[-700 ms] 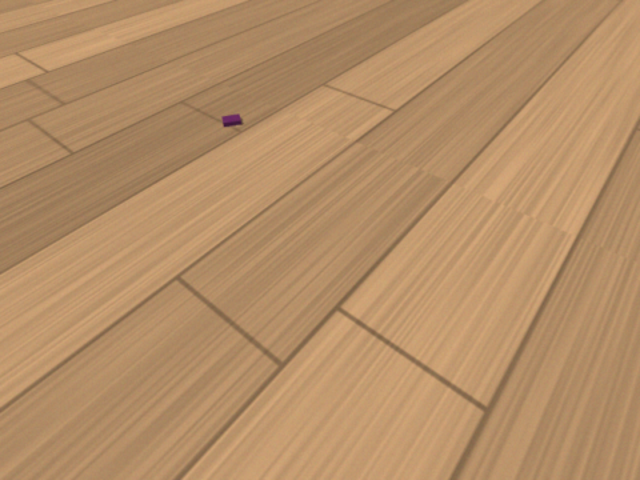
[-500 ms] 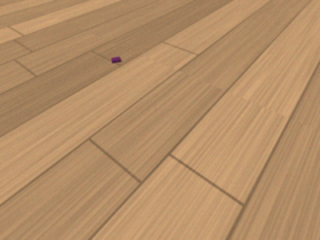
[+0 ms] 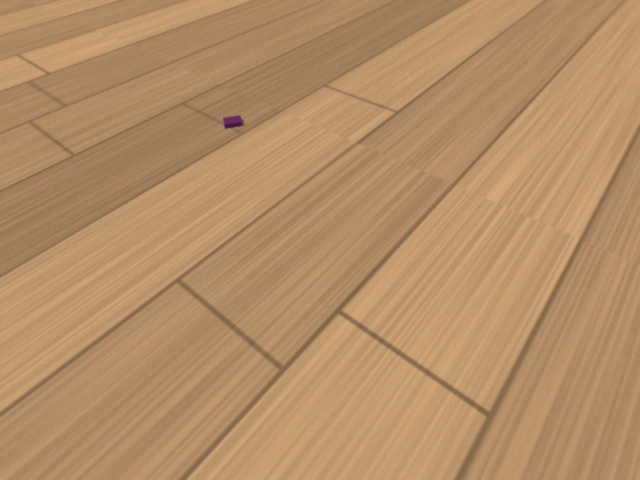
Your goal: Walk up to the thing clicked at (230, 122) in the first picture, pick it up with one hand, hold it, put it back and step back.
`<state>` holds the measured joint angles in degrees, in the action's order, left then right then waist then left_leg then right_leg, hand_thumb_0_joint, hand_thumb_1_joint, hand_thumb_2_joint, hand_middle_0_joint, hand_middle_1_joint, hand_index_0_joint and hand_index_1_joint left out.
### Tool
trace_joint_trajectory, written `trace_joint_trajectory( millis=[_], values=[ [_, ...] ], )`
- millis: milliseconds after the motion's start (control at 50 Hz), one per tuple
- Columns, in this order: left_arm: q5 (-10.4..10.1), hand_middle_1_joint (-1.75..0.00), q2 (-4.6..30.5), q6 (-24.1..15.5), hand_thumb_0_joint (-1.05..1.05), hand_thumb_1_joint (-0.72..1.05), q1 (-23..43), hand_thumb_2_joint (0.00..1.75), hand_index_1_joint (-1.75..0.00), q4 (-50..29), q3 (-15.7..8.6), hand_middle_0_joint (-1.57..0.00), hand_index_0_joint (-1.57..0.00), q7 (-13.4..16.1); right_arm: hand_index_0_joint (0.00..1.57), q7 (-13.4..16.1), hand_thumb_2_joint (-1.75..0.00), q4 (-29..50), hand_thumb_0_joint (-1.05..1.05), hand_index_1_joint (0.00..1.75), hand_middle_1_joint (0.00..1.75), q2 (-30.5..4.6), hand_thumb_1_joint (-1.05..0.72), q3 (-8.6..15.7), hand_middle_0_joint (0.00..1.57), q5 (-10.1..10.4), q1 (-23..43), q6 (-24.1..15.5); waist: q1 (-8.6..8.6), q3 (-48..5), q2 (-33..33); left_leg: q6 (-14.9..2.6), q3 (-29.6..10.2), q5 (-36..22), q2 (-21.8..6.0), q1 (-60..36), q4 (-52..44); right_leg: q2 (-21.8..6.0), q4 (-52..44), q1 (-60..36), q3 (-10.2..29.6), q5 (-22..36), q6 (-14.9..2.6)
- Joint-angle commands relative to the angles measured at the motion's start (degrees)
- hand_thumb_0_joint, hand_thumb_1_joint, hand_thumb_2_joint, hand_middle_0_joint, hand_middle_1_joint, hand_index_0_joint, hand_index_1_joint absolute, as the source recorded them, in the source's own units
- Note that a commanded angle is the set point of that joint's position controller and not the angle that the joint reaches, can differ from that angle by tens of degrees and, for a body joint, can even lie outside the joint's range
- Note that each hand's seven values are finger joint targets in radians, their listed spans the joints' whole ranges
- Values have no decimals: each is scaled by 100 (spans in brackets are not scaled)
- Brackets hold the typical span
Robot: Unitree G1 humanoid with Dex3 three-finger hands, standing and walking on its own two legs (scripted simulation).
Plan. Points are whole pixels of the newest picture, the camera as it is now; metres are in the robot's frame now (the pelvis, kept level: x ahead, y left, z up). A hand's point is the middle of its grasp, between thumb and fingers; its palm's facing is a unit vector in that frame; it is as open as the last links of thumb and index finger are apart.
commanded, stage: stand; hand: left
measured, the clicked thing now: (232, 121) +2.18 +0.58 -0.77
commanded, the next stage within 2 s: walk up in 0.42 s
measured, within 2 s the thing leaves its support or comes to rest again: neither
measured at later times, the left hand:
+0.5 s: hand out of the picture +0.07 +0.26 -0.15, palm faces +0.01 -0.95 -0.33, open 7.4 cm
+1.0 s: hand (73, 425) +0.25 +0.41 -0.16, palm faces +0.06 -0.95 -0.30, open 7.4 cm
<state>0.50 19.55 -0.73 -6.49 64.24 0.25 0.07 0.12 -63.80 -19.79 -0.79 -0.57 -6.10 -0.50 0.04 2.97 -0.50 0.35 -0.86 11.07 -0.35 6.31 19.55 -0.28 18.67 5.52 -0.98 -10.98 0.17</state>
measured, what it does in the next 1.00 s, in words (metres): walks ahead: left foot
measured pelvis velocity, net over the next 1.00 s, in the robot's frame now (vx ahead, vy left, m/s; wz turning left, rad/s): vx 0.19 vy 0.13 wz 0.11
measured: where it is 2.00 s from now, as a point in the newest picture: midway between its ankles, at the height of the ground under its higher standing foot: (276, 309)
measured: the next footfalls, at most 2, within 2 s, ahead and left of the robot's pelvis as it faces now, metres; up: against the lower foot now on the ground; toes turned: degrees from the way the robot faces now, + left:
left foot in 0.78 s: +0.20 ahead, +0.24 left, +0.00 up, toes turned +12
right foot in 1.28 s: +0.60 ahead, +0.04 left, +0.00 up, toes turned +2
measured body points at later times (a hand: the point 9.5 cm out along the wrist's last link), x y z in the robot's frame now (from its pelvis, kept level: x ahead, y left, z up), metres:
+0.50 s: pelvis +0.01 +0.00 +0.00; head +0.00 +0.00 +0.45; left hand +0.07 +0.31 -0.13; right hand +0.08 -0.30 -0.13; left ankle -0.01 +0.12 -0.74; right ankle -0.01 -0.12 -0.74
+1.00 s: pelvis +0.19 +0.13 -0.01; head +0.17 +0.16 +0.44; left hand +0.24 +0.46 -0.14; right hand +0.25 -0.19 -0.10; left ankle +0.16 +0.23 -0.75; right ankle +0.23 -0.02 -0.68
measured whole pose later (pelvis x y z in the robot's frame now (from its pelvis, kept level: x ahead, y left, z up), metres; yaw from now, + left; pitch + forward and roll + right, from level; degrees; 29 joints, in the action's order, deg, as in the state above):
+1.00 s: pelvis +0.19 +0.13 -0.01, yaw +6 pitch -3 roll +0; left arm -0.3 26.7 -2.7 -11.0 57.6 -2.3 -5.4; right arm -4.2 -56.7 -22.3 3.8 -0.2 -17.0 -4.6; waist 1.7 0.6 4.6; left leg -1.3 5.7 15.8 -0.9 7.2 25.9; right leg -5.0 60.3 28.1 -0.2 -13.8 -1.3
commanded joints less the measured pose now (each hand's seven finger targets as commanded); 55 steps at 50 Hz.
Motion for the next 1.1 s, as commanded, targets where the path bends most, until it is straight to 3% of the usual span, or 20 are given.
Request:
trace_joint_trajectory(
  millis=[0,380,400,420,440,480,520,560,680,720,760,780,800,820,840,860,900,920,1000,1080],
  values=[
    [12,-30,1220,-131,0,90,204,90,-30,-334,-238,-20,-20,63,20,57,-90,329,0,30,30,-1212,-90,253,20,19,231,-120,-7,-508,84,-198,-469,-1110,-708,-126,-180,-745,-263,-56,540,1150,-139],
    [0,-30,1243,-113,0,90,173,90,-30,-329,-236,-20,-20,48,20,51,-90,280,0,30,30,-1216,-90,243,20,11,151,-144,-25,-366,45,-172,-505,-925,-705,-61,-363,-721,-292,-4,537,770,-148],
    [80,-30,2064,-259,0,90,-185,90,-30,-635,-676,-20,-20,-172,20,-171,-90,638,0,30,30,-1904,-90,709,20,-56,-58,-243,-137,-1081,2,-672,-788,2475,-596,426,185,-508,403,-376,337,-2218,-348],
    [137,-30,1987,-276,0,90,-174,90,-30,-619,-690,-20,-20,-240,20,-281,-90,709,0,30,30,-1904,-90,712,20,-101,230,-230,-297,-477,-130,-684,-906,3222,-564,1515,256,-675,527,-132,642,-3056,-471],
    [168,-30,2016,-293,0,90,-342,90,-30,-614,-751,-20,-20,-262,20,-337,-90,883,0,30,30,-1814,-90,687,20,-132,572,-218,-456,-94,-23,-516,-614,3008,-418,2438,573,-888,119,-374,964,-3485,-605],
    [173,-30,2274,-395,0,90,-927,90,-30,-616,-884,-20,-20,-229,20,-390,-90,1267,0,30,30,-1362,-90,618,20,-185,1266,-253,-918,290,1181,-260,143,1505,-186,4086,2898,-2422,-1452,-1129,2742,-4023,-1308],
    [148,-30,2338,-471,0,90,-528,90,-30,-884,-885,-20,-20,-206,20,-420,-90,1275,0,30,30,-1542,-90,701,20,-140,1017,-313,-694,332,622,-108,-420,1392,-622,4071,3022,-2693,-1513,-1179,2809,-2914,-1528],
    [156,-30,2138,-508,0,90,-328,90,-30,-954,-829,-20,-20,-200,20,-533,-90,1161,0,30,30,-1625,-90,748,20,-68,687,-340,-414,65,502,-98,-392,1312,-733,3543,2862,-2065,-1378,-1181,1827,-2791,-1283],
    [163,-30,2418,-474,0,90,341,90,-30,-1306,-820,-20,-20,-334,20,-750,-90,1165,0,30,30,-1577,-90,876,20,-38,35,-186,90,125,1147,48,320,180,-628,1082,1785,-1475,-1208,1114,237,-2594,-922],
    [154,-30,2353,-421,0,90,345,90,-30,-1229,-801,-20,-20,-359,20,-710,-90,975,0,30,30,-1600,-90,943,20,-36,-482,-216,308,52,734,36,755,-239,-389,140,1528,-1357,-599,1679,-90,-2787,-884],
    [202,-30,2053,-366,0,90,198,90,-30,-1176,-675,-20,-20,-369,20,-587,-90,715,0,30,30,-1867,-90,1084,20,-77,-1290,-257,722,-197,-191,-152,837,342,-182,-1119,1486,-1062,1036,2383,-482,-2454,-793],
    [202,-30,1621,-349,0,90,-71,90,-30,-1175,-541,-20,-20,-408,20,-472,-90,492,0,30,30,-2282,-90,1227,20,-126,-2114,-305,1109,-535,-1484,-434,5,1796,-374,-2078,859,-508,3358,3054,-816,-1625,-612],
    [86,-30,1175,-368,0,90,-108,90,-30,-1332,-375,-20,-20,-421,20,-370,-90,631,0,30,30,-2781,-90,1280,20,-176,-2353,-389,1098,-409,-2572,-744,-2904,3839,-1782,-1946,-554,207,5184,4229,-310,-2202,-378],
    [60,-30,1750,-389,0,90,58,90,-30,-1427,-441,-20,-20,-370,20,-386,-90,912,0,30,30,-3101,-90,1274,20,46,-1662,-420,848,-151,-1753,-1293,-4540,4565,-2538,-1218,-1636,12,5445,4125,346,-1959,-435],
    [96,-30,2016,-422,0,90,233,90,-30,-1387,-425,-20,-20,-339,20,-371,-90,1061,0,30,30,-3024,-90,1269,20,93,-1131,-423,604,256,-1220,-1565,-4714,4458,-2797,-541,-1747,-399,5485,4057,625,-1647,-435],
    [11,-30,2099,-438,0,90,235,90,-30,-1260,-466,-20,-20,-358,20,-329,-90,1105,0,30,30,-2692,-90,1174,20,73,-782,-483,377,396,-463,-1164,-3344,3429,-2280,-132,-1365,-611,5241,3789,871,-1049,-385],
    [-152,-30,2089,-388,0,90,-358,90,-30,-961,-554,-20,-20,-465,20,-304,-90,1207,0,30,30,-2110,-90,939,20,72,-505,-587,22,304,-482,-716,-1529,2202,-1499,188,-1102,-820,4446,3187,608,-330,-251],
    [-160,-30,2016,-331,0,90,-466,90,-30,-927,-572,-20,-20,-504,20,-303,-90,1178,0,30,30,-1997,-90,881,20,91,-571,-617,-65,359,-610,-550,-1168,1963,-1357,471,-1250,-844,4160,2915,525,-79,-165],
    [-49,-30,1909,-221,0,90,-252,90,-30,-1141,-609,-20,-20,-622,20,-309,-90,1278,0,30,30,-1944,-90,857,20,90,-631,-704,-125,479,-557,-977,-667,1534,-1394,394,-1526,-849,3402,2984,274,437,78],
    [-4,-30,1640,-257,0,90,800,90,-30,-1628,-567,-20,-20,-687,20,-314,-90,1204,0,30,30,-2006,-90,885,20,103,-1108,-752,204,630,-457,-959,-353,374,-1355,-131,-1589,-785,2160,3168,33,951,-25]
  ],
)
